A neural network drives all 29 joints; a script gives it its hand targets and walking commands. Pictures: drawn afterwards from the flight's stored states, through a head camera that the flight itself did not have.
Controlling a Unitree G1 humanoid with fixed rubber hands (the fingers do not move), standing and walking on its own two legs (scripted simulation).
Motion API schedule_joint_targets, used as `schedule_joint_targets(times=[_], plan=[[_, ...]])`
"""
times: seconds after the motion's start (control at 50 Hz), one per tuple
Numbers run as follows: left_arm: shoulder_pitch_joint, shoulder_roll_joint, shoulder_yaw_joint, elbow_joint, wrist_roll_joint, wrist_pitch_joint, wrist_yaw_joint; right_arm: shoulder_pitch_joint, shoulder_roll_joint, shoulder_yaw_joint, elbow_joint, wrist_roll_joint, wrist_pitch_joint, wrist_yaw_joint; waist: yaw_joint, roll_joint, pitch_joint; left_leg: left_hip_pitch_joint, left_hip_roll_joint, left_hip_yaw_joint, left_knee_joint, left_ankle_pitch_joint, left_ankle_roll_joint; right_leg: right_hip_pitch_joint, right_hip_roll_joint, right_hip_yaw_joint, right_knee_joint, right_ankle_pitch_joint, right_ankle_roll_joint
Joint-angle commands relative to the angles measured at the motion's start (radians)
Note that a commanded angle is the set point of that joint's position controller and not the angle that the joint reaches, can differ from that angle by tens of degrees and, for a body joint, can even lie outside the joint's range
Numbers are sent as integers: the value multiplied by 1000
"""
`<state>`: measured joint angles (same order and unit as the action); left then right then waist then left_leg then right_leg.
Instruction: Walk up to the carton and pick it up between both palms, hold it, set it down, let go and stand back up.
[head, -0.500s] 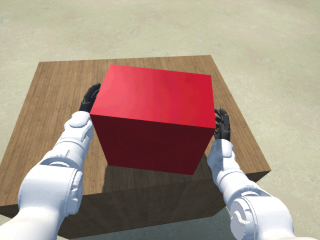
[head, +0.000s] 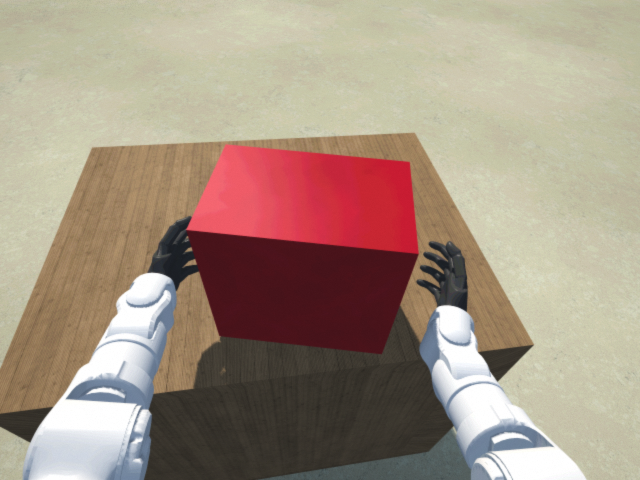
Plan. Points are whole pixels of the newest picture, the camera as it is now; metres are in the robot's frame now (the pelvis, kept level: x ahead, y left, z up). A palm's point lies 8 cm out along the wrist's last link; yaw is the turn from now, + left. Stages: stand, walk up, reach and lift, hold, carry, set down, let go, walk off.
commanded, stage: set down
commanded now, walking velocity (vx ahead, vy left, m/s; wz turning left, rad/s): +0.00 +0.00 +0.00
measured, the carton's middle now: (307, 255) +0.45 -0.01 +0.03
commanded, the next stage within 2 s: none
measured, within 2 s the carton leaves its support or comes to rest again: neither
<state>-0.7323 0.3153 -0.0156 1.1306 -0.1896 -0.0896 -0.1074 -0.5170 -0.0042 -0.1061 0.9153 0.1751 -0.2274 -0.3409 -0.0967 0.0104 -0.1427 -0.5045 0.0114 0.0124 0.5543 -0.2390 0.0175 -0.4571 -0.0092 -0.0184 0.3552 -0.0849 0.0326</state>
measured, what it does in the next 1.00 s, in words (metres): stands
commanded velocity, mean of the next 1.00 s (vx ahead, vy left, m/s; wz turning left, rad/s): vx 0.00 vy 0.00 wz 0.00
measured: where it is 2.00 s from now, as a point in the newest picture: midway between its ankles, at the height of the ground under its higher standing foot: outside the picture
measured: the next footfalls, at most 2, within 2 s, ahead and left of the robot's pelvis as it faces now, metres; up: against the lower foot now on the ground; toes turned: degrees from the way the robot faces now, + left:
none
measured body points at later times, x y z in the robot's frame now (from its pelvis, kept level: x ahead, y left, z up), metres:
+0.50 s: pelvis -0.02 +0.00 +0.00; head -0.03 +0.03 +0.45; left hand +0.36 +0.21 +0.05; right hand +0.29 -0.20 +0.06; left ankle +0.01 +0.08 -0.74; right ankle +0.05 -0.16 -0.73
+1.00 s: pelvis +0.00 +0.00 +0.00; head -0.01 +0.03 +0.45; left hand +0.32 +0.22 +0.04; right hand +0.23 -0.21 +0.05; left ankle +0.01 +0.08 -0.74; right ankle +0.05 -0.16 -0.73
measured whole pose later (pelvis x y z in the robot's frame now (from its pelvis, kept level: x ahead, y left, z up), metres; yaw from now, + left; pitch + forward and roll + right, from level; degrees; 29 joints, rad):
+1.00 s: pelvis +0.00 +0.00 +0.00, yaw +0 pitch -4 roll -3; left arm -0.09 0.42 0.01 0.35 -0.25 0.13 -0.18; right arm 0.14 0.00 -0.01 0.02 0.20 0.13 -0.35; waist -0.09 -0.02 0.04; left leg -0.20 0.01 0.02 0.54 -0.28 0.04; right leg -0.16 -0.01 -0.01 0.36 -0.13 0.03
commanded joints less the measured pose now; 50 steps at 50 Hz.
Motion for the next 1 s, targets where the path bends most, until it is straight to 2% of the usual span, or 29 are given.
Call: schedule_joint_targets(times=[0.0,0.08,0.1,0.12,0.14,0.22,0.26,0.3,0.32,0.34,0.36,0.38,0.42,0.44,0.46,0.48,0.52,0.54,0.62,0.64,0.68,0.78,0.8,0.82,0.84,0.86,0.88,0.92,0.98], plan=[[-368,281,15,-323,-84,-27,-5,-255,-135,99,-364,72,12,-11,-38,99,-477,347,-21,38,-7,284,-68,255,52,-50,35,198,-27],[-317,299,34,-262,-76,26,-28,-235,-129,88,-359,57,78,-24,-27,73,-256,287,-13,50,-65,150,-44,292,39,-34,18,83,-25],[-157,267,45,-364,-68,41,-43,-68,-94,139,-428,58,73,-30,-6,36,-271,347,-23,64,-66,240,-42,367,40,-32,5,184,-17],[-246,284,25,-348,-81,44,-42,-175,-120,104,-424,77,96,-30,-21,48,-268,318,-15,43,-79,168,-39,319,47,-37,8,92,-28],[-95,282,57,-320,-62,60,-64,7,-79,153,-435,66,92,-40,6,10,-181,339,-28,71,-97,161,-22,378,39,-18,-13,111,-14],[-266,315,22,-429,-91,59,-39,-180,-125,28,-440,45,154,-29,-19,105,-125,271,9,33,-156,-21,-33,334,48,-45,10,-59,-41],[-109,294,54,-594,-86,61,-32,-32,-121,50,-589,43,141,-27,11,115,-207,349,15,37,-165,71,-40,432,61,-44,13,70,-40],[-148,292,61,-525,-92,57,-41,-60,-104,57,-592,46,134,-23,23,88,-186,353,1,41,-152,39,-41,348,55,-43,-11,-34,-40],[-29,306,73,-548,-87,67,-55,89,-86,81,-592,50,150,-30,15,68,-128,397,-19,61,-154,62,-30,379,42,-19,-32,-21,-33],[-142,342,44,-477,-117,74,-57,-38,-100,63,-600,56,180,-27,17,68,-63,312,-13,52,-165,-32,-22,334,37,-16,-36,-109,-40],[-65,331,48,-556,-138,65,-56,18,-87,88,-662,50,181,-21,42,40,-84,300,-12,62,-170,-15,-8,401,42,-18,-21,-85,-35],[-201,329,13,-510,-148,52,-47,-110,-108,51,-621,33,211,-16,5,77,-65,249,3,43,-182,-109,-11,346,44,-27,-7,-173,-48],[-222,373,9,-526,-177,40,-31,-151,-115,50,-688,42,252,3,27,102,-142,128,32,31,-216,-228,21,454,55,-21,49,-193,-45],[-92,349,31,-615,-160,30,-28,-30,-87,66,-752,47,256,10,56,93,-141,178,39,32,-234,-181,20,493,53,-24,46,-149,-46],[-100,351,33,-557,-152,33,-31,-21,-79,43,-695,34,268,0,34,99,-67,167,42,28,-239,-227,19,486,50,-14,40,-163,-37],[44,360,53,-549,-129,54,-49,130,-62,78,-734,34,258,-8,62,67,-48,231,23,41,-226,-159,14,495,41,-7,18,-120,-38],[-37,366,41,-593,-138,64,-49,82,-82,25,-705,30,293,-16,23,113,-40,251,17,43,-215,-159,2,440,41,-3,7,-166,-45],[48,348,62,-656,-131,70,-49,136,-64,54,-794,26,275,-13,52,94,-109,262,39,22,-226,-131,0,494,52,-7,28,-101,-40],[41,349,88,-648,-114,106,-71,161,-73,103,-765,37,312,-8,58,90,-12,293,9,33,-206,-83,-3,428,34,10,-17,-147,-42],[175,354,117,-678,-99,117,-83,302,-54,123,-791,41,304,-24,77,75,38,328,8,33,-210,-9,-9,478,37,12,-23,-75,-36],[52,335,69,-698,-124,144,-81,129,-86,87,-817,45,329,-12,50,109,36,304,20,27,-193,-35,-27,378,27,3,-14,-142,-57],[220,366,145,-842,-90,152,-73,324,-65,152,-976,57,326,-12,108,70,51,319,15,34,-214,-9,-16,410,23,22,-14,-128,-47],[185,374,117,-904,-94,149,-64,294,-76,111,-996,56,336,-4,104,126,18,317,22,29,-209,-21,-22,421,21,22,-7,-129,-54],[372,368,173,-904,-65,164,-68,460,-73,134,-1005,51,327,-9,134,96,21,369,19,36,-215,40,-22,486,28,29,-15,-64,-48],[168,399,150,-934,-98,160,-57,287,-106,71,-1024,34,337,-8,105,127,-32,340,18,37,-188,34,-38,400,15,24,-4,-112,-54],[237,399,161,-862,-89,178,-70,350,-66,86,-1018,34,337,-13,112,97,3,334,20,37,-188,30,-21,432,15,27,0,-109,-50],[443,384,197,-984,-65,177,-73,589,-48,149,-1055,61,321,-16,134,120,16,406,17,39,-205,108,-36,485,19,28,-15,-23,-46],[520,371,217,-1060,-61,180,-74,653,-40,194,-1118,69,302,-7,183,131,1,450,6,34,-177,200,-53,468,18,28,-21,27,-51],[448,397,203,-1056,-69,174,-66,571,-102,92,-1115,11,331,-5,138,119,47,384,17,16,-198,95,-51,416,19,31,-24,-80,-67]])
